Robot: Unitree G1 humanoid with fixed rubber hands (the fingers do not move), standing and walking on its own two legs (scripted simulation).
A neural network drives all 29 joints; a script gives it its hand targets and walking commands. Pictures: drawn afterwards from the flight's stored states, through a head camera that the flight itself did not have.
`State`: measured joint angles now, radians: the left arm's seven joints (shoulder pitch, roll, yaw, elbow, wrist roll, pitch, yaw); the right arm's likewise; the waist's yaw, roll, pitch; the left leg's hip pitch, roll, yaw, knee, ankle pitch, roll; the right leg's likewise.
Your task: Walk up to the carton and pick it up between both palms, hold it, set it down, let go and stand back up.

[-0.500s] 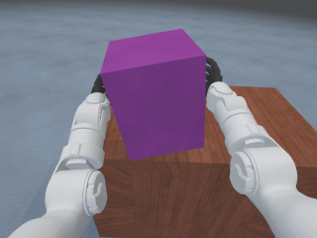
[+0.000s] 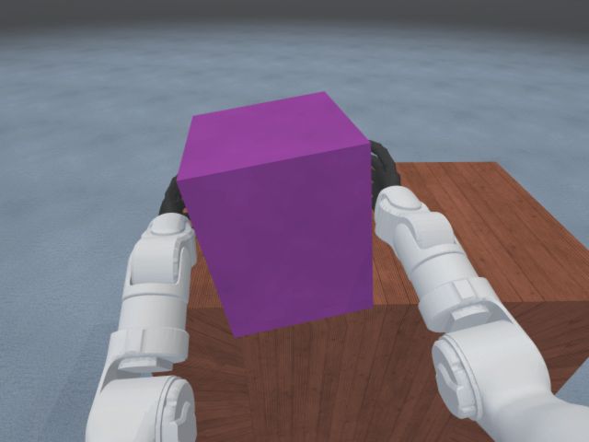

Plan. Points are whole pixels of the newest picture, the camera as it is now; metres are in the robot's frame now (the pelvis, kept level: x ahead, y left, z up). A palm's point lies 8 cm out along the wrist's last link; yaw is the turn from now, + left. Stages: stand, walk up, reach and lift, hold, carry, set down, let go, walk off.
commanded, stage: reach and lift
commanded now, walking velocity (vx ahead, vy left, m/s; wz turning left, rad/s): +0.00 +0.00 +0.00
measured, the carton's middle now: (281, 209) +0.39 -0.01 +0.18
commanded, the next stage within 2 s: hold in 0.76 s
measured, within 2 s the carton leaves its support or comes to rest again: neither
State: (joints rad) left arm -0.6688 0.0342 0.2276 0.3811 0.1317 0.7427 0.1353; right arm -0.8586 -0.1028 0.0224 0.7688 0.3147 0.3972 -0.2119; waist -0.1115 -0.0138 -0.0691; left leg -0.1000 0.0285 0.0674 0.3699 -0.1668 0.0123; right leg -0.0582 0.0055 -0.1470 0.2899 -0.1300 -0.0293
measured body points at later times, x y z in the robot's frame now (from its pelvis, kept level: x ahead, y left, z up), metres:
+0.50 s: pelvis +0.00 +0.00 +0.00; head -0.06 +0.03 +0.45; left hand +0.41 +0.14 +0.22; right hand +0.41 -0.15 +0.27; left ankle +0.03 +0.11 -0.75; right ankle +0.03 -0.10 -0.75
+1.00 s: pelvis +0.01 +0.01 +0.00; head -0.07 +0.02 +0.44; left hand +0.38 +0.15 +0.23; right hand +0.38 -0.14 +0.26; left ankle +0.03 +0.11 -0.75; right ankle +0.03 -0.10 -0.75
